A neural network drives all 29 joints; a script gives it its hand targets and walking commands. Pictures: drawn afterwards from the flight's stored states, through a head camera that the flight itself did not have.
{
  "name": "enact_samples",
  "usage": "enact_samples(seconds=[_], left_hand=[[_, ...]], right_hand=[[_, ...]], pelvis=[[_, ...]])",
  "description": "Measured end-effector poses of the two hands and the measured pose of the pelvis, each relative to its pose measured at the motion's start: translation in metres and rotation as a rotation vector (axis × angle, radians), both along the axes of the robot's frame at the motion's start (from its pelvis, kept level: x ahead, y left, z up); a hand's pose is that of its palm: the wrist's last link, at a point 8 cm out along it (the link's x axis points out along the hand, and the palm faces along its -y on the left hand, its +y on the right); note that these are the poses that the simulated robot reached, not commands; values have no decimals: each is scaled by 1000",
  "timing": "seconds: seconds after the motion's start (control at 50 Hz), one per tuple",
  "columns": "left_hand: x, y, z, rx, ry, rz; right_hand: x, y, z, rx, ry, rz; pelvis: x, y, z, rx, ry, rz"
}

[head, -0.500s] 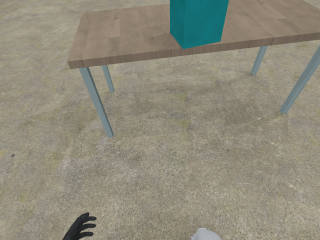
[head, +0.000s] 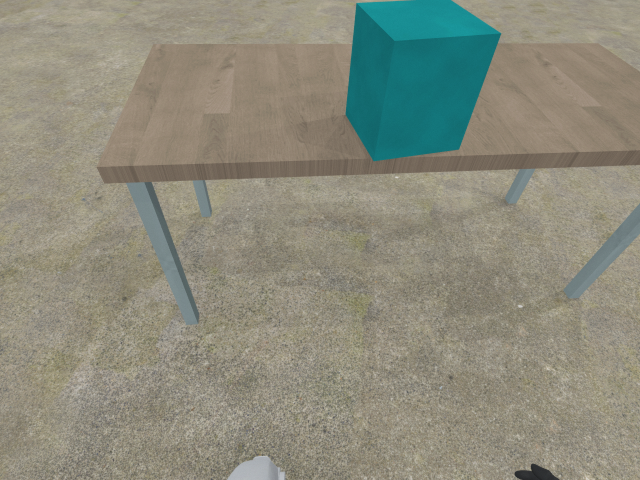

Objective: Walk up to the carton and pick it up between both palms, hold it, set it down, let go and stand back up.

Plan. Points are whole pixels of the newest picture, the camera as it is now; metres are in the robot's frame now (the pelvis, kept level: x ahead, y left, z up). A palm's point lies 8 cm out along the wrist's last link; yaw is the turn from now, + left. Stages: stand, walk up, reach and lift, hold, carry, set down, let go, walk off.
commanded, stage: walk up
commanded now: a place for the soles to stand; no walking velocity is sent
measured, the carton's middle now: (410, 80) +0.88 -0.12 +0.09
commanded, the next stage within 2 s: none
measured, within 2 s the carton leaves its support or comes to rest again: neither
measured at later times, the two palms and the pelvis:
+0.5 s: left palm (233, 396) +0.24 +0.15 -0.07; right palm (624, 430) +0.25 -0.40 -0.10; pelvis +0.17 -0.12 +0.01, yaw -1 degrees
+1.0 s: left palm (286, 283) +0.45 +0.11 -0.09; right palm (632, 324) +0.39 -0.44 -0.04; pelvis +0.33 -0.16 +0.02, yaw +4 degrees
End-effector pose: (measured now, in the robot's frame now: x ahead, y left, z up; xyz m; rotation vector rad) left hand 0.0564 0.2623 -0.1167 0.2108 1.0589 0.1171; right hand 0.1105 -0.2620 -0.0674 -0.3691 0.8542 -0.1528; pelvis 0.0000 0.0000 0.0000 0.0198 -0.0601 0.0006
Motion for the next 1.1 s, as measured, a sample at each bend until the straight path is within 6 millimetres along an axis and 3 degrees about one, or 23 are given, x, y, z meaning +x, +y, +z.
enact_samples(seconds=[0.06, 0.18, 0.26, 0.34, 0.4, 0.46, 0.6, 0.68, 0.74, 0.8, 0.86, 1.0, 1.06, 1.1], left_hand=[[48, -9, 4, -6, -23, -71], [141, -39, 33, -31, -137, -155], [181, -68, 48, -39, -174, -175], [209, -95, 53, -7, -201, -160], [215, -107, 47, 42, -214, -113], [200, -111, 44, 72, -163, -32], [166, -102, 51, 133, 16, 84], [170, -103, 43, 113, 82, 111], [187, -102, 25, 80, 111, 113], [217, -106, 4, 45, 122, 85], [265, -116, -1, 25, 96, 35], [398, -154, 23, -7, -113, -62], [434, -180, 32, -21, -173, -71], [447, -195, 33, -14, -195, -62]], right_hand=[[-12, -19, 7, -33, 43, -92], [-35, -55, 18, -59, 147, -189], [-19, -80, 12, -39, 165, -201], [21, -111, -7, -2, 144, -186], [59, -132, -28, 26, 136, -144], [104, -136, -34, 57, 118, -97], [207, -124, -10, 101, 51, 21], [251, -114, 2, 94, 45, 74], [281, -109, 3, 65, 28, 92], [295, -115, -1, 10, 27, 71], [291, -131, 2, -36, 65, 7], [280, -180, 23, -95, 147, -87], [296, -200, 20, -83, 153, -80], [316, -213, 11, -59, 139, -58]], pelvis=[[17, -7, 5, -1, -16, -14], [48, -29, 22, 5, -31, -35], [74, -49, 25, 10, -20, -42], [108, -80, 16, 15, -9, -42], [131, -103, 3, -20, -24, -29], [152, -114, 2, -29, -30, -23], [199, -125, 21, -44, -3, 11], [227, -126, 25, -47, 11, 35], [252, -123, 16, -41, 20, 55], [273, -121, 3, -1, 13, 61], [291, -127, 4, -4, 7, 58], [328, -160, 19, -8, -12, 66], [340, -177, 19, -8, -13, 84], [349, -190, 13, -8, -11, 96]])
